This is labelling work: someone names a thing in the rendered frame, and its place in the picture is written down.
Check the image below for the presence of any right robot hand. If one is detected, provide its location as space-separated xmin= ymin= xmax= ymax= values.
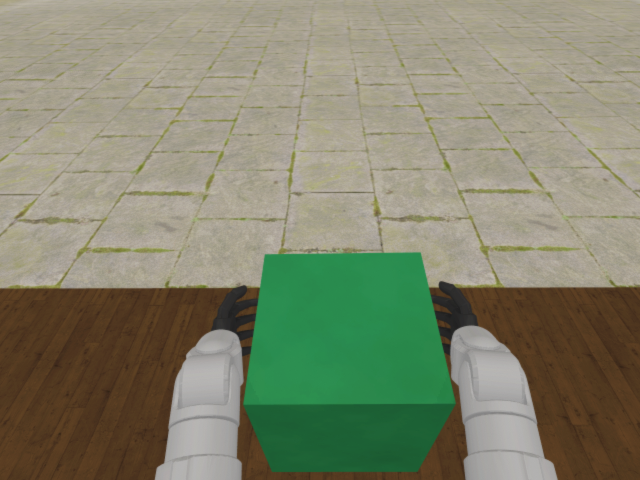
xmin=431 ymin=281 xmax=478 ymax=355

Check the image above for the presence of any right robot forearm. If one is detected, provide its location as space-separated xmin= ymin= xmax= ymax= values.
xmin=450 ymin=326 xmax=558 ymax=480

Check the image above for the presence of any carton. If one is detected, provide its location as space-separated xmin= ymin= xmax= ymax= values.
xmin=243 ymin=252 xmax=456 ymax=472

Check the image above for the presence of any left robot hand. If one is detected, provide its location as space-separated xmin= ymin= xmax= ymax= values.
xmin=210 ymin=285 xmax=258 ymax=356

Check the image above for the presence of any left robot forearm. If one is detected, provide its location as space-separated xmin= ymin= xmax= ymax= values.
xmin=155 ymin=329 xmax=244 ymax=480

